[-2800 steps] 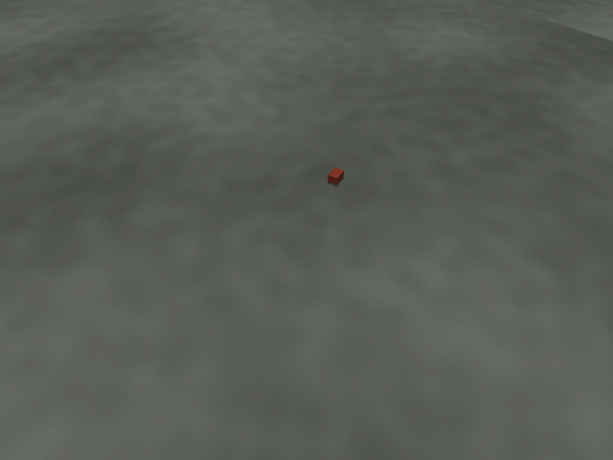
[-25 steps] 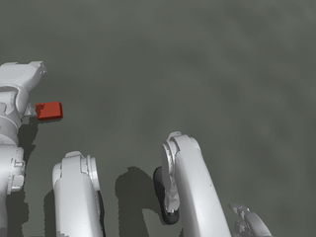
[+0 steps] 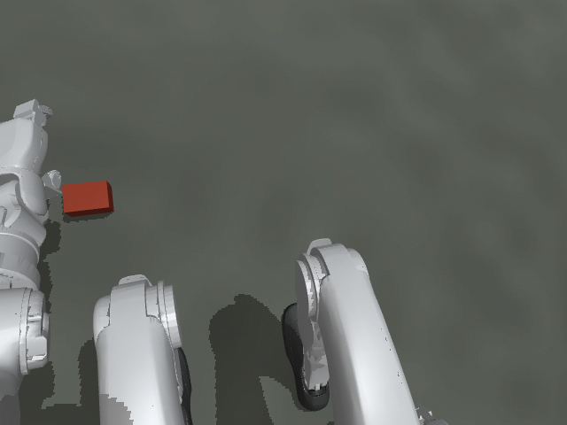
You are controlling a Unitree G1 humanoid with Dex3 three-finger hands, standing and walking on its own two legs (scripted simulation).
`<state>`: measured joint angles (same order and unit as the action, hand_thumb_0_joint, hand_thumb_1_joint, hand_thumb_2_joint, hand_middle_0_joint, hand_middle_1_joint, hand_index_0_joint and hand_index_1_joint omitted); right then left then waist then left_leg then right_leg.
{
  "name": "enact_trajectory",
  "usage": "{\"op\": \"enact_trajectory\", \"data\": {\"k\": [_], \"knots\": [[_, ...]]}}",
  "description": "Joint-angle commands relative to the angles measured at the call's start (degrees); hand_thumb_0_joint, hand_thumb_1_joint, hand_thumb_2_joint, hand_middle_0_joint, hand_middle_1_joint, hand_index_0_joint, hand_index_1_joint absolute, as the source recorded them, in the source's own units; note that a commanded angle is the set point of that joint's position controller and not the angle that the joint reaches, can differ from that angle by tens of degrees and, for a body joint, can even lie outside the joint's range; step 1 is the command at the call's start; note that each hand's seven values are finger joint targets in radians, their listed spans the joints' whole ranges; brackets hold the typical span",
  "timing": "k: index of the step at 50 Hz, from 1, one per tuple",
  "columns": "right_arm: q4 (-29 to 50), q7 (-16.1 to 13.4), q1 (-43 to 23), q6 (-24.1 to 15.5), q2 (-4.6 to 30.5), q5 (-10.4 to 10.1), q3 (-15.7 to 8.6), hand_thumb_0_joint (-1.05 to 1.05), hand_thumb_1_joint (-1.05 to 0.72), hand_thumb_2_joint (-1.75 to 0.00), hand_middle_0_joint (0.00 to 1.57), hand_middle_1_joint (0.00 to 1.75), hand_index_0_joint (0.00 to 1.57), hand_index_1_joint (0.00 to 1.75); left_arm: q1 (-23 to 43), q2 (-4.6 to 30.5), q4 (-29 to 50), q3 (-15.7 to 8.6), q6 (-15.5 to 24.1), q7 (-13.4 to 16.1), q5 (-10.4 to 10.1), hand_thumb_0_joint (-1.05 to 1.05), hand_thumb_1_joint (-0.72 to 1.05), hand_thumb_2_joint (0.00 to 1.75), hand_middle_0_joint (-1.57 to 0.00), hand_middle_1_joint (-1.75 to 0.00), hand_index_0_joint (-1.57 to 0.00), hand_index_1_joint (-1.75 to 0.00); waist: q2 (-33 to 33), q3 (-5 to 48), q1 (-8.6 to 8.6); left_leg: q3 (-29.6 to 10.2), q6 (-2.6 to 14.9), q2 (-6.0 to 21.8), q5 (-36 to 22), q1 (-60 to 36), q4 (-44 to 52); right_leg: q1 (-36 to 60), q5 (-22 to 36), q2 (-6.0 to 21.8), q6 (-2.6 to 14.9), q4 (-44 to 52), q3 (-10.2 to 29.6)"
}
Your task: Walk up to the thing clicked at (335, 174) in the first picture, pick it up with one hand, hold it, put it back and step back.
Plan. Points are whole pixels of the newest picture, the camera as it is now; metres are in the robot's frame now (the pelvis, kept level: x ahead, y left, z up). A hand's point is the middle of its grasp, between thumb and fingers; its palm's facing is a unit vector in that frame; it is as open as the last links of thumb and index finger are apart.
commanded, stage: home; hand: left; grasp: from above
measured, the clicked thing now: (88, 198) +0.48 +0.26 -0.33
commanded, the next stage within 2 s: none
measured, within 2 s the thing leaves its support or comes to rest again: neither
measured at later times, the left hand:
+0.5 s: hand out of the picture +0.30 +0.22 +0.07, palm faces -0.03 -0.90 -0.44, open 7.4 cm
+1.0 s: hand out of the picture +0.23 +0.20 +0.28, palm faces +0.18 -0.96 -0.20, open 7.4 cm
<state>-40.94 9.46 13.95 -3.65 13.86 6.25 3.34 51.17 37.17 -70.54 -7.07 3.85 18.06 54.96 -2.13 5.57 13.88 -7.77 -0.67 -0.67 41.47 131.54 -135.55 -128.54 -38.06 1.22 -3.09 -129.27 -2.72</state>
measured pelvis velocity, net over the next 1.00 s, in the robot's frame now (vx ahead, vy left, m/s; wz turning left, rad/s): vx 0.06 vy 0.00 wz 0.12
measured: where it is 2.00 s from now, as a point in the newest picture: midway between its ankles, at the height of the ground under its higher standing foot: (245, 397)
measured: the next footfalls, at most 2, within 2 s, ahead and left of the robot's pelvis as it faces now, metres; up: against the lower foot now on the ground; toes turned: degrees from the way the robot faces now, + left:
none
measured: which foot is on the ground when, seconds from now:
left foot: down 0.00-1.00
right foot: down 0.00-1.00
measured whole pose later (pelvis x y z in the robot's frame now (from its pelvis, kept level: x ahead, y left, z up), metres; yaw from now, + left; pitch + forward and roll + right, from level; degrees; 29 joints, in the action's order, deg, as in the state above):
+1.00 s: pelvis +0.06 +0.00 +0.34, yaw +7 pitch +15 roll -3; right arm -30.2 -9.9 17.2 -9.6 12.1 -1.9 2.6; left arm -22.7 12.8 2.8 -2.6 -25.1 4.5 -4.5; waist -2.5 10.5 3.9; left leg -4.0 -1.0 2.3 30.3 50.0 -65.2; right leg -48.0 -27.5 0.8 -1.2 -60.6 -3.5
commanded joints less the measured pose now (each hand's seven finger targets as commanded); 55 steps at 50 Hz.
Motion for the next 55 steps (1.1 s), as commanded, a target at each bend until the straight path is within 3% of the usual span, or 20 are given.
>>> {"op": "enact_trajectory", "data": {"k": [1,3,5,6,9,10,11,12,14,17,23,30,33,35,37,41,48,55], "knots": [[3.9,-0.8,11.0,1.5,16.8,-3.5,-7.8,0.0,-0.9,-0.9,0.2,0.3,0.2,0.3,5.7,10.9,22.2,-1.7,-2.6,-5.6,-10.0,0.0,0.72,0.91,-0.21,-0.36,-0.2,-0.37,-16.5,47.9,-3.76,5.4,1.85,-0.6,-17.0,-37.2,23.7,30.9,16.4,-1.9,5.34,17.3,-4.1],[5.4,-1.3,8.7,2.4,16.2,-4.5,-7.9,0.0,-0.9,-0.9,0.2,0.3,0.2,0.3,-0.7,7.7,25.3,-1.6,-3.9,-9.2,-14.6,0.0,0.83,0.91,-0.2,-0.33,-0.2,-0.33,-10.7,42.1,-3.7,4.3,2.1,-0.6,-15.0,-35.1,25.8,31.2,15.3,-1.8,5.28,19.8,-3.9],[6.9,-2.2,6.8,2.8,14.9,-5.1,-8.0,0.0,-0.9,-0.9,0.2,0.3,0.2,0.3,-5.1,3.5,31.3,0.6,-4.6,-12.5,-18.9,0.0,0.9,0.9,-0.2,-0.3,-0.2,-0.3,-7.9,39.1,-4.02,4.1,2.42,-0.4,-12.8,-35.2,28.2,32.7,13.4,-1.9,5.29,23.1,-3.2],[7.9,-2.7,6.2,2.9,14.6,-5.6,-8.3,0.0,-0.9,-0.9,0.2,0.3,0.2,0.3,-5.8,4.5,36.4,-0.6,-4.9,-13.4,-21.0,0.0,0.9,0.9,-0.2,-0.3,-0.2,-0.3,-7.4,41.2,-5.09,4.3,2.48,-0.2,-12.9,-37.3,29.1,34.9,13.4,-1.8,5.2,24.6,-2.7],[10.0,-3.8,3.2,2.6,13.5,-6.4,-8.6,0.0,-0.9,-0.9,0.2,0.3,0.2,0.3,-13.0,0.7,42.5,0.3,-6.3,-15.5,-26.6,0.0,0.9,0.9,-0.2,-0.3,-0.2,-0.3,-6.2,38.3,-6.1,3.9,2.27,0.2,-11.4,-39.9,33.1,37.2,12.2,-1.5,4.96,27.9,-2.1],[9.1,-4.0,3.6,2.7,13.2,-6.4,-8.7,0.0,-0.9,-0.9,0.2,0.3,0.2,0.3,-15.3,-0.1,42.1,0.3,-6.9,-15.7,-27.9,0.0,0.9,0.9,-0.2,-0.3,-0.2,-0.3,-6.3,37.1,-6.26,3.7,2.09,0.4,-10.3,-41.2,34.5,37.4,11.0,-1.5,5.0,28.9,-2.0],[11.0,-4.6,1.5,2.3,12.8,-6.6,-8.6,0.0,-0.9,-0.9,0.2,0.3,0.2,0.3,-13.4,-1.2,48.0,1.1,-6.7,-15.8,-30.0,0.0,0.9,0.9,-0.2,-0.3,-0.2,-0.3,-6.4,36.9,-6.23,3.9,2.1,0.4,-9.8,-42.4,35.3,38.1,10.5,-1.5,5.16,30.7,-1.8],[11.7,-5.1,1.0,2.0,12.5,-6.8,-8.7,0.0,-0.9,-0.9,0.2,0.3,0.2,0.3,-14.4,-1.1,50.1,0.2,-6.9,-15.5,-31.4,0.0,0.9,0.9,-0.2,-0.3,-0.2,-0.3,-6.1,37.9,-6.73,3.9,2.17,0.5,-8.6,-44.6,36.8,40.0,9.5,-1.5,5.02,32.3,-1.6],[12.4,-6.0,-0.9,1.4,12.1,-7.1,-8.6,0.0,-0.9,-0.9,0.2,0.3,0.2,0.3,-18.4,-3.3,51.2,1.3,-7.7,-15.4,-34.0,0.0,0.9,0.9,-0.2,-0.3,-0.2,-0.3,-6.8,35.6,-7.09,3.7,1.88,0.6,-7.2,-46.8,40.0,40.8,8.3,-1.4,4.99,34.3,-1.3],[13.0,-7.6,-2.6,0.5,11.8,-7.6,-8.5,0.0,-0.9,-0.9,0.2,0.3,0.2,0.3,-24.9,-5.4,54.3,0.7,-9.4,-14.7,-38.1,0.0,0.9,0.9,-0.2,-0.3,-0.2,-0.3,-6.8,34.9,-8.17,3.1,1.48,0.9,-8.4,-52.5,44.0,43.6,8.9,-1.1,4.99,37.5,-0.9],[14.9,-10.6,-5.8,-1.4,9.8,-8.2,-7.3,0.0,-0.9,-0.9,0.2,0.3,0.2,0.3,-33.3,-8.5,61.8,0.6,-14.5,-13.3,-47.4,0.0,0.9,0.9,-0.2,-0.3,-0.2,-0.3,-3.4,32.8,-8.0,4.6,2.13,0.5,-7.0,-57.8,50.4,55.1,7.3,-1.1,4.27,47.5,0.9],[16.8,-13.8,-6.7,-3.7,8.0,-9.0,-5.3,0.0,-0.9,-0.9,0.2,0.3,0.2,0.3,-44.2,-12.7,68.3,0.6,-20.5,-12.7,-54.7,0.0,0.9,0.9,-0.2,-0.3,-0.2,-0.3,-2.9,26.8,-8.44,3.2,1.93,0.8,-5.4,-67.6,61.5,64.2,6.4,-1.2,4.01,57.5,1.2],[17.0,-15.3,-6.2,-4.8,7.1,-9.1,-4.3,0.0,-0.9,-0.9,0.2,0.3,0.2,0.3,-48.7,-13.7,70.6,-0.3,-22.1,-12.5,-56.5,0.0,0.9,0.9,-0.2,-0.3,-0.2,-0.3,-3.6,24.1,-9.79,2.2,1.65,1.2,-6.2,-72.6,66.3,67.1,7.3,-1.4,4.04,60.9,0.9],[17.3,-16.3,-5.4,-5.5,6.6,-9.0,-3.9,0.0,-0.9,-0.9,0.2,0.3,0.2,0.3,-52.1,-15.7,72.4,0.7,-22.8,-12.8,-57.2,0.0,0.9,0.9,-0.2,-0.3,-0.2,-0.3,-4.0,23.0,-9.09,1.7,1.47,1.3,-9.3,-75.8,69.1,69.8,10.3,-1.4,3.96,63.0,0.4],[17.5,-17.3,-4.3,-6.2,6.4,-9.0,-3.5,0.0,-0.9,-0.9,0.2,0.3,0.2,0.3,-55.8,-15.8,73.4,-0.4,-23.7,-12.7,-58.1,0.0,0.9,0.9,-0.2,-0.3,-0.2,-0.3,-3.5,21.3,-9.66,2.0,1.49,1.2,-10.3,-78.5,71.7,73.4,11.3,-1.3,3.82,66.0,0.4],[18.4,-18.9,-2.2,-7.6,5.4,-8.6,-3.4,0.0,-0.9,-0.9,0.2,0.3,0.2,0.3,-63.1,-17.4,77.8,0.5,-24.8,-12.8,-58.6,0.0,0.9,0.9,-0.2,-0.3,-0.2,-0.3,-2.5,20.1,-9.32,4.0,1.57,0.7,-17.8,-83.8,74.8,81.5,16.8,-1.6,3.66,71.8,0.3],[19.9,-20.4,0.2,-9.3,4.7,-8.0,-3.4,0.0,-0.9,-0.9,0.2,0.3,0.2,0.3,-75.0,-19.0,85.2,1.5,-26.5,-13.5,-58.8,0.0,0.9,0.9,-0.2,-0.3,-0.2,-0.3,-2.5,16.1,-10.66,4.7,1.04,0.8,-27.3,-93.1,81.9,90.9,24.2,-2.3,3.55,78.6,-0.9],[20.3,-20.9,-0.1,-10.9,4.9,-7.4,-3.6,0.0,-0.9,-0.9,0.2,0.3,0.2,0.3,-78.8,-19.5,89.1,2.5,-27.9,-15.1,-58.6,0.0,0.9,0.9,-0.2,-0.3,-0.2,-0.3,-0.4,8.9,-10.67,5.2,1.45,0.6,-26.0,-95.0,85.9,93.3,22.7,-2.4,3.2,83.3,-1.8]]}}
